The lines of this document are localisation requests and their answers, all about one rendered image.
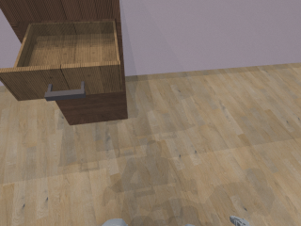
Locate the cabinet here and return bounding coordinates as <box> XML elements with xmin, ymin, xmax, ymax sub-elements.
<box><xmin>0</xmin><ymin>0</ymin><xmax>128</xmax><ymax>126</ymax></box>

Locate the drawer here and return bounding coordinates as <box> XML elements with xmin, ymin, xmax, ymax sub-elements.
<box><xmin>0</xmin><ymin>21</ymin><xmax>123</xmax><ymax>102</ymax></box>

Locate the right robot hand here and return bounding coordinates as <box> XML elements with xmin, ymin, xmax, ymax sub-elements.
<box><xmin>230</xmin><ymin>216</ymin><xmax>251</xmax><ymax>226</ymax></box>

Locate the handle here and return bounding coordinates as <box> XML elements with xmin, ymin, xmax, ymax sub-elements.
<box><xmin>44</xmin><ymin>81</ymin><xmax>86</xmax><ymax>102</ymax></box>

